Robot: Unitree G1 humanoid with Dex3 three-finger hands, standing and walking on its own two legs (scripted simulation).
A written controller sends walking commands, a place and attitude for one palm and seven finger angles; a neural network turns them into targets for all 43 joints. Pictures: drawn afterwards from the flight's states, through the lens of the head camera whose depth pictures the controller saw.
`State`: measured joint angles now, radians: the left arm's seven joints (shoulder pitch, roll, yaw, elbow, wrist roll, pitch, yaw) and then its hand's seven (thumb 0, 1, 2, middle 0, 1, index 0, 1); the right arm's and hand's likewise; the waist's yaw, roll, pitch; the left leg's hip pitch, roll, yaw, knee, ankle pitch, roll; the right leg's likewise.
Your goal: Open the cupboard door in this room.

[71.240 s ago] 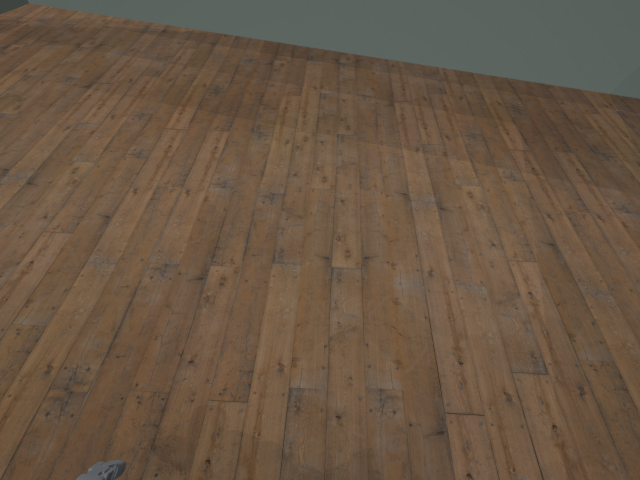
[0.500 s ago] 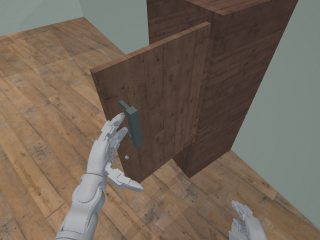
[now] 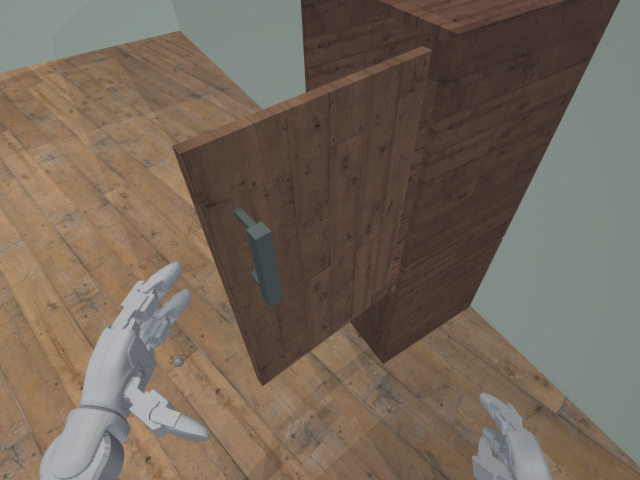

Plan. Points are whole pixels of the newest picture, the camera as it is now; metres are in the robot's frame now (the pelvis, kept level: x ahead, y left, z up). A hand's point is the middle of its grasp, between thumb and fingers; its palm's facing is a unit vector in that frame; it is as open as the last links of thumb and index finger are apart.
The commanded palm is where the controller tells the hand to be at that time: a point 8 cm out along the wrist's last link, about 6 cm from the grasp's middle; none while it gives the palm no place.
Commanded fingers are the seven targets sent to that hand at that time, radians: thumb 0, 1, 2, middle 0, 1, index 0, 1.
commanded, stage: slide the hand sideways off the handle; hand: left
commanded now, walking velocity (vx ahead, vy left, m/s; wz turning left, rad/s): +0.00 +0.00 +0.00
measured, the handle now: (258, 258) +0.37 +0.11 +0.09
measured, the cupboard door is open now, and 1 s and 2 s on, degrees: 96 96 96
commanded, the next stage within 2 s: draw the hand back to the body in 0.04 s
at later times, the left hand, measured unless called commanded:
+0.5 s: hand (141, 364) +0.21 +0.20 +0.11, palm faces -0.03 -1.00 -0.06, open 16.3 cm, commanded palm +0.19 +0.25 +0.12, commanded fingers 0.00 -0.50 0.30 -0.15 -0.30 -0.15 -0.30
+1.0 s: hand (69, 345) +0.21 +0.26 +0.14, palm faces +0.33 -0.87 -0.36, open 13.2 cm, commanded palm +0.17 +0.30 +0.17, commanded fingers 0.00 0.34 0.66 -0.18 -0.30 -0.18 -0.30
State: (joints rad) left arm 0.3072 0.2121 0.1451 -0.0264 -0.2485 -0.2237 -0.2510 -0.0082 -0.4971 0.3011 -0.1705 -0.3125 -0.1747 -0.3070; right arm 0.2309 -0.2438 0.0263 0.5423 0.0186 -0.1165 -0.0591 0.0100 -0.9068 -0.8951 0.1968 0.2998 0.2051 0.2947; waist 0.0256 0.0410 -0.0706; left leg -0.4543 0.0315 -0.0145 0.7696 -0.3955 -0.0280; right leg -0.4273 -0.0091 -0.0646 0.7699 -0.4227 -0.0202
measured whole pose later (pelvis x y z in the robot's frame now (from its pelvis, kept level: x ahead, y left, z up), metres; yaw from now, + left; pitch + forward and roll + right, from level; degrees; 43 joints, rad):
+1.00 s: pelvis +0.01 +0.03 +0.03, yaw -1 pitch -3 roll -1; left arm 0.46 0.31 0.20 -0.34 -0.04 -0.05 0.10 0.00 0.01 0.52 -0.18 -0.31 -0.18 -0.30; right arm 0.21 -0.22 0.06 0.64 -0.01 -0.16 -0.11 0.01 -0.90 -0.89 0.20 0.30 0.21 0.30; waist 0.06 0.05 0.01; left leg -0.16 0.01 0.02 0.50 -0.29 0.01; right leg -0.12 -0.02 -0.04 0.45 -0.28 0.01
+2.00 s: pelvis +0.00 +0.02 +0.03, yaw -2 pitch -2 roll -1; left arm 0.48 0.37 0.40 -0.39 -0.05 -0.14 0.10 0.02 0.89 0.90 -0.21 -0.31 -0.21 -0.30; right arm 0.15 -0.23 0.02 0.62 -0.01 -0.06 -0.08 0.01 -0.91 -0.89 0.20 0.30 0.21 0.30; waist 0.03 0.07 0.03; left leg -0.17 0.04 0.03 0.43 -0.24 0.00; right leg -0.12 0.01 -0.03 0.35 -0.20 0.01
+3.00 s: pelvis -0.19 +0.03 +0.01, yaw -6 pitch +4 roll -1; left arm 0.53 0.42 0.42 -0.55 -0.05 -0.24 0.15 0.02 0.89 0.90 -0.21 -0.31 -0.21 -0.30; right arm 0.13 -0.18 0.01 0.67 -0.02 -0.14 -0.06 0.01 -0.90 -0.89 0.20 0.30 0.21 0.30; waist 0.06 0.00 0.02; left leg -0.62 0.03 0.02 0.69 -0.26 -0.03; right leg -0.13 0.04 0.03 0.50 -0.45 -0.02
